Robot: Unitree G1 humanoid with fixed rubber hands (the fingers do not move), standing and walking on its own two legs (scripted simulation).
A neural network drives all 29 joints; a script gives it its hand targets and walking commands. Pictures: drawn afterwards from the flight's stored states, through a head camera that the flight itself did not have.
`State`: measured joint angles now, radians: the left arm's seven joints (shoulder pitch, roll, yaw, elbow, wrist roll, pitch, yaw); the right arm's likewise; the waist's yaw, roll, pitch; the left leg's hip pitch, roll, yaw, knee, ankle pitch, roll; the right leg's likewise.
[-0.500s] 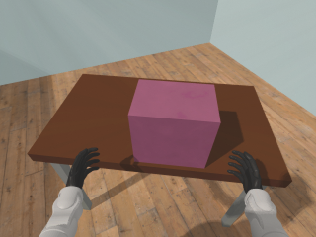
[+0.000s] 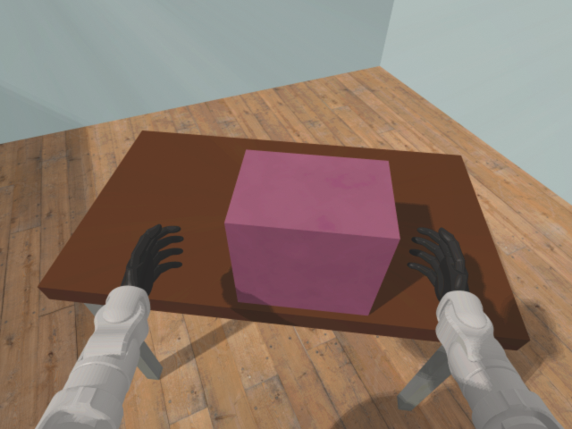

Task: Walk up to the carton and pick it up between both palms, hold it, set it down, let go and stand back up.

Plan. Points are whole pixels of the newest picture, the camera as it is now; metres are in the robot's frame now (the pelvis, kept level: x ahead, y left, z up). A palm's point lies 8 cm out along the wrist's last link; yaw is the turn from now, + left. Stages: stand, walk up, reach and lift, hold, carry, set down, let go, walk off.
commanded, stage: reach and lift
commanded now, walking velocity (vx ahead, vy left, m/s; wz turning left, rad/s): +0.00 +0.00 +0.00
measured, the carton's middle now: (309, 235) +0.46 -0.06 -0.02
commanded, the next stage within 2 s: none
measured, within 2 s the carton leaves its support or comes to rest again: neither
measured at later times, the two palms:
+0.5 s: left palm (156, 220) +0.42 +0.18 +0.09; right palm (461, 233) +0.36 -0.26 +0.09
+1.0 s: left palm (165, 172) +0.48 +0.17 +0.13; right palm (474, 183) +0.42 -0.28 +0.14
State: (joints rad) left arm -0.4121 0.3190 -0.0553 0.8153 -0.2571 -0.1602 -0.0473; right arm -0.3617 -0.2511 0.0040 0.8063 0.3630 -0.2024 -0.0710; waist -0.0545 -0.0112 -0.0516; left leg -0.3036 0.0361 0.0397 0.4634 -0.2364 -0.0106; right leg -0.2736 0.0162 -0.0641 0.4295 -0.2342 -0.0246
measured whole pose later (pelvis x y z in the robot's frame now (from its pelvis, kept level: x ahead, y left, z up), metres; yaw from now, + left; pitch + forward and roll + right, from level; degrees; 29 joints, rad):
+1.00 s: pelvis -0.01 +0.00 -0.01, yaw -2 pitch +19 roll -1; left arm -1.10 0.39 -0.13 1.27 -0.31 0.00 0.01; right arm -1.02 -0.42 0.11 1.20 0.47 -0.03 0.00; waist -0.08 -0.01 -0.23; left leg -0.61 0.06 0.07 0.48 -0.19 -0.01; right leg -0.60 0.04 -0.03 0.44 -0.17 -0.03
